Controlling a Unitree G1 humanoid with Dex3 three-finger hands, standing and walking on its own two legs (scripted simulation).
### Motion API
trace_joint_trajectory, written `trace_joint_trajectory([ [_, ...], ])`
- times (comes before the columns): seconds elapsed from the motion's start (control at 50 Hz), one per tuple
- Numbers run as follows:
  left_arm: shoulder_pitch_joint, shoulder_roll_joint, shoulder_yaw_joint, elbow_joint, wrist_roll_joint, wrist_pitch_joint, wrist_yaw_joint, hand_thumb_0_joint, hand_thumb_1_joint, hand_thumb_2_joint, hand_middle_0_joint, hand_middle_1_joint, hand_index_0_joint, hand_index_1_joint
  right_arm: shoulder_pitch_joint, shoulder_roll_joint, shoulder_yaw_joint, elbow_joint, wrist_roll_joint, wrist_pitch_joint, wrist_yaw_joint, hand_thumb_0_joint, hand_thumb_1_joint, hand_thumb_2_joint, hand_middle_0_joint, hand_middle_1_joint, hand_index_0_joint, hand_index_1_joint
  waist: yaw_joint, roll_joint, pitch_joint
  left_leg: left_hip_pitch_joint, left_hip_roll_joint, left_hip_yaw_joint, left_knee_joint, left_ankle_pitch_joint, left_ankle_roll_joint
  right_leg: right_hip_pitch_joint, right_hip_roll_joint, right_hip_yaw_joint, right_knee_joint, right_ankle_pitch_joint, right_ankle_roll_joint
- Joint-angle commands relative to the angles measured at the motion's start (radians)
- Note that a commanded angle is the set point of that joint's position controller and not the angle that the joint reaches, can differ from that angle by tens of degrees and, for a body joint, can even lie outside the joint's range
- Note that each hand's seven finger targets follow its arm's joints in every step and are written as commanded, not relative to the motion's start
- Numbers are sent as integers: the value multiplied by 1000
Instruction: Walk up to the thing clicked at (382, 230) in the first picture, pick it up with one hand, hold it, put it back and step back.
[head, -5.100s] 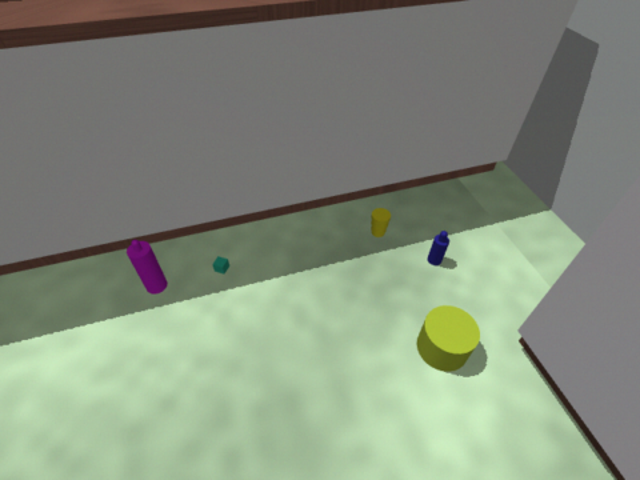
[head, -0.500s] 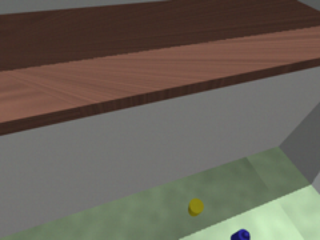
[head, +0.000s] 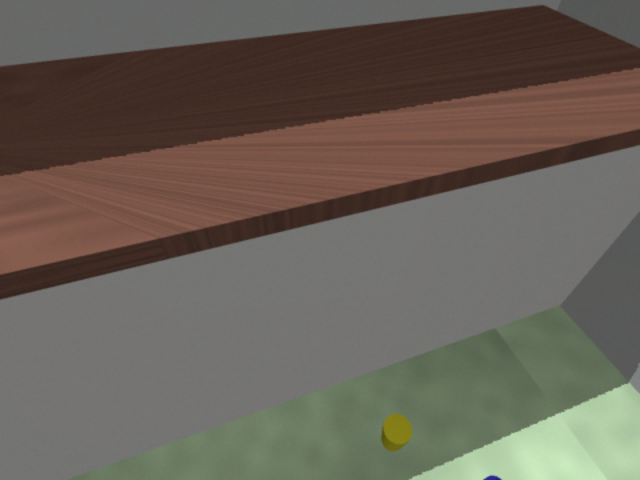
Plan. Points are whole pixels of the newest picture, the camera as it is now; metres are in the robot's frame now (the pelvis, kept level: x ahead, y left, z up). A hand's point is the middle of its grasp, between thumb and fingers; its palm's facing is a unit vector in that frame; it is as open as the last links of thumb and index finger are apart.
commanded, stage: walk up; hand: right
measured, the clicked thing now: (394, 435) +0.40 -0.23 -0.73
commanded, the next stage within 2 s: stand in 0.46 s
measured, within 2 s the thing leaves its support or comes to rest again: neither
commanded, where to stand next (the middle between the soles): +0.01 +0.01 m, yaw +0 degrees
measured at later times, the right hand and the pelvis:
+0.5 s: hand out of the picture +0.10 -0.24 -0.15, palm faces -0.02 +0.94 -0.33, open 7.4 cm; pelvis +0.01 +0.00 +0.00, yaw +0 degrees
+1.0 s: hand out of the picture +0.07 -0.24 -0.15, palm faces -0.03 +0.94 -0.34, open 7.4 cm; pelvis -0.01 +0.02 +0.00, yaw +0 degrees
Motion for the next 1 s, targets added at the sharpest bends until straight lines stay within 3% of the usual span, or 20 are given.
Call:
trace_joint_trajectory([
  [0.0, -43, 218, 46, -49, -1, -21, 15, 0, 900, 900, -200, -300, -200, -300, -70, -204, -41, -62, 1, -20, -14, 0, -900, -900, 200, 300, 200, 300, 6, -2, -78, 49, 100, -95, -58, 100, 34, -19, -115, 96, -78, 134, -23],
  [0.26, -32, 204, 44, -53, 2, -15, 16, 0, 900, 900, -200, -300, -200, -300, -65, -201, -45, -66, 2, -18, -19, 0, -900, -900, 200, 300, 200, 300, 2, 13, -50, 39, 97, -98, -71, 115, 28, -13, -110, 90, -81, 162, -19],
  [0.42, -21, 205, 47, -57, 3, -17, 18, 0, 900, 900, -200, -300, -200, -300, -61, -200, -50, -73, 1, -16, -20, 0, -900, -900, 200, 300, 200, 300, 3, 0, -84, 67, 100, -93, -56, 155, 31, 2, -117, 84, -79, 194, -20],
  [0.44, -50, 200, 45, -63, 3, -16, 20, 0, 900, 900, -200, -300, -200, -300, -73, -198, -41, -77, 6, -17, -24, 0, -900, -900, 200, 300, 200, 300, 1, -2, -57, 61, 110, -94, -46, 242, 31, 2, -138, 102, -92, 304, -11],
  [0.46, -40, 204, 45, -61, 1, -17, 21, 0, 900, 900, -200, -300, -200, -300, -66, -192, -41, -77, 10, -19, -25, 0, -900, -900, 200, 300, 200, 300, 0, -3, -78, 80, 115, -99, -48, 272, 29, 18, -140, 98, -84, 340, -9],
  [0.52, -38, 203, 46, -57, -1, -16, 23, 0, 900, 900, -200, -300, -200, -300, -55, -193, -40, -75, 9, -18, -26, 0, -900, -900, 200, 300, 200, 300, 1, -11, -96, 86, 112, -92, -43, 285, 31, 48, -142, 90, -84, 357, -6],
  [0.78, -46, 196, 45, -57, 1, -6, 16, 0, 900, 900, -200, -300, -200, -300, -66, -206, -34, -74, 4, -19, -27, 0, -900, -900, 200, 300, 200, 300, 11, 15, -77, 64, 115, -102, -89, 181, 30, 41, -137, 87, -112, 208, -6],
  [0.88, -44, 195, 43, -51, 2, -6, 12, 0, 900, 900, -200, -300, -200, -300, -52, -197, -29, -73, 5, -18, -23, 0, -900, -900, 200, 300, 200, 300, 4, 1, -23, 21, 108, -110, -121, 65, 25, 1, -125, 88, -128, 91, -3],
  [0.98, -24, 193, 47, -53, 6, -3, 8, 0, 900, 900, -200, -300, -200, -300, -53, -213, -33, -79, 3, -17, -23, 0, -900, -900, 200, 300, 200, 300, 8, 15, -23, -6, 107, -122, -132, -36, 31, -3, -124, 92, -123, 48, -7],
])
